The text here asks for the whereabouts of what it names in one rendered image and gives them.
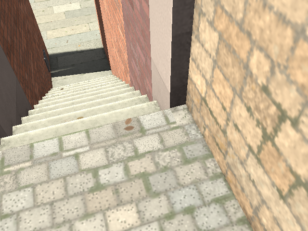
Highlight stairs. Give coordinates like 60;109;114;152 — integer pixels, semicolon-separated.
0;75;161;151

